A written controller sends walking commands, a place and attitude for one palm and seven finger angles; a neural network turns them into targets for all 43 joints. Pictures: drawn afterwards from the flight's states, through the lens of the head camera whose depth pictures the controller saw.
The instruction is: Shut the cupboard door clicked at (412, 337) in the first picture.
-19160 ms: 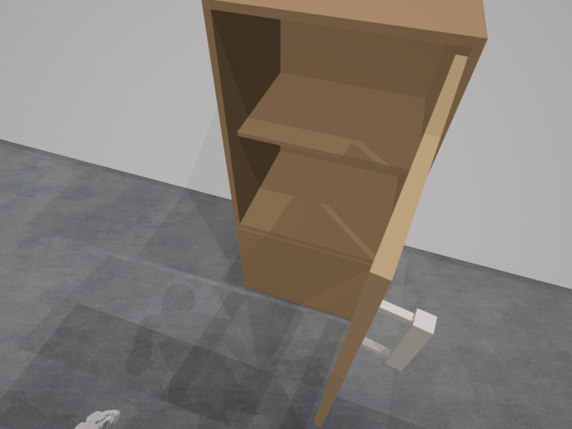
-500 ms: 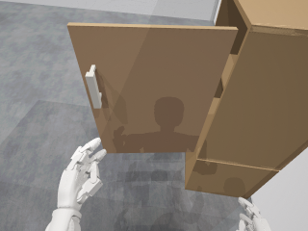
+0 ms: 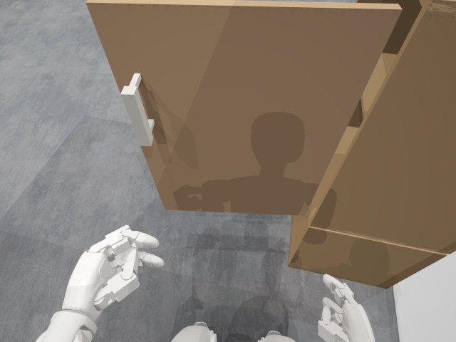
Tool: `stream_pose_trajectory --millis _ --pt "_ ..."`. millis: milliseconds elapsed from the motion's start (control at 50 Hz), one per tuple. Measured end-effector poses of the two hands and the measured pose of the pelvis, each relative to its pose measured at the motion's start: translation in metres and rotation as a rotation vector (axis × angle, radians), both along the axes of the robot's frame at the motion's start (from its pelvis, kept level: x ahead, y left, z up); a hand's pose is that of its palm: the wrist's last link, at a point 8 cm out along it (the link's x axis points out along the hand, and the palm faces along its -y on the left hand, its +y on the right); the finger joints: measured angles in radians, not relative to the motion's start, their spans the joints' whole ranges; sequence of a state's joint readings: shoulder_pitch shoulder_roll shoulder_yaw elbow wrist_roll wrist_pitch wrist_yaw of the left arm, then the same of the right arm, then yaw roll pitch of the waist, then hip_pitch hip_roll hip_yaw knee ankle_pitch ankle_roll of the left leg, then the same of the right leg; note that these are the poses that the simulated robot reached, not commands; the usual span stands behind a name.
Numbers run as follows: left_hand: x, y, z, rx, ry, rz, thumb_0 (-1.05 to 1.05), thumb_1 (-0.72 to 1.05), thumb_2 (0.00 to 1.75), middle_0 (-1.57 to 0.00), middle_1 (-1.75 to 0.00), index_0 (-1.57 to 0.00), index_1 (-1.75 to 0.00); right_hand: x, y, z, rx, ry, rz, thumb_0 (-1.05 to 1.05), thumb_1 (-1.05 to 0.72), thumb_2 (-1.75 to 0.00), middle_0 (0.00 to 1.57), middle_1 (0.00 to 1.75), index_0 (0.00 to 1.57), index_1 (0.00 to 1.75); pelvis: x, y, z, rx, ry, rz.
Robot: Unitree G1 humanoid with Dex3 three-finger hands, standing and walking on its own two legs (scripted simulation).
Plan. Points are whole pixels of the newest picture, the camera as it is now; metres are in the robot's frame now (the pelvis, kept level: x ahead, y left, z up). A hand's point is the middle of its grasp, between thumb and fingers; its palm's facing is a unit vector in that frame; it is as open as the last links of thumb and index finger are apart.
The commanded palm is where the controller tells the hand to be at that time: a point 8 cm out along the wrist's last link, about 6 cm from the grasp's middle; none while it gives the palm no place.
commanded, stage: raise the hand and make a fist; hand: left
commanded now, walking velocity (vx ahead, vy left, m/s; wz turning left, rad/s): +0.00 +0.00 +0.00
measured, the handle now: (141, 111) +0.47 +0.20 +0.14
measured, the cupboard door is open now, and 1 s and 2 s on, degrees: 100 100 100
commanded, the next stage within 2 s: bring the fist close to the handle in 1.10 s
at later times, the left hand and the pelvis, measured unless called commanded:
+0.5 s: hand (84, 248) +0.22 +0.21 +0.13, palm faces +0.09 -1.00 -0.04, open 3.1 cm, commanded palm +0.19 +0.25 +0.12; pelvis +0.01 +0.01 +0.02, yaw +1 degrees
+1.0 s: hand (89, 250) +0.22 +0.21 +0.12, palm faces +0.02 -1.00 -0.02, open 3.1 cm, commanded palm +0.20 +0.26 +0.14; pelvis +0.00 +0.02 +0.04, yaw +0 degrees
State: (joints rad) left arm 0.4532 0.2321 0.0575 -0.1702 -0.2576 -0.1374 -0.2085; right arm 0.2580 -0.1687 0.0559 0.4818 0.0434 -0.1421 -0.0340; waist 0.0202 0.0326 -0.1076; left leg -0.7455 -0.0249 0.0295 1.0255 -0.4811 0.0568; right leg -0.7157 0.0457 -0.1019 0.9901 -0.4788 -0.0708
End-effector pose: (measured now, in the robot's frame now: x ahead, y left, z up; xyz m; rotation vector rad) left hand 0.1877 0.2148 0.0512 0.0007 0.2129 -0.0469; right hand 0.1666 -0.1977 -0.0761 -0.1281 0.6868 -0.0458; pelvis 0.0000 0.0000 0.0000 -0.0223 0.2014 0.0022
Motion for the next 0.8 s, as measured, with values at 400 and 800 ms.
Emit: stream_pose_trajectory --millis 400,800 --pt "0.003 0.036 0.057 0.054 -0.235 0.098 0.02 0.89 0.9 -1.15 -1.32 -1.15 -1.33 0.015 -0.025 0.036 -0.102 -0.094 -0.032 0.02 -0.91 -0.9 0.2 0.3 0.2 0.3 0.008 0.009 0.015 -0.004 -0.046 0.005" --pt "0.018 0.061 0.102 0.065 -0.309 0.134 0.02 0.9 0.9 -1.3 -1.49 -1.3 -1.5 0.0 0.001 0.048 -0.067 -0.085 0.041 0.02 -0.9 -0.9 0.2 0.3 0.2 0.3 0.002 0.019 0.036 -0.011 -0.133 0.023"
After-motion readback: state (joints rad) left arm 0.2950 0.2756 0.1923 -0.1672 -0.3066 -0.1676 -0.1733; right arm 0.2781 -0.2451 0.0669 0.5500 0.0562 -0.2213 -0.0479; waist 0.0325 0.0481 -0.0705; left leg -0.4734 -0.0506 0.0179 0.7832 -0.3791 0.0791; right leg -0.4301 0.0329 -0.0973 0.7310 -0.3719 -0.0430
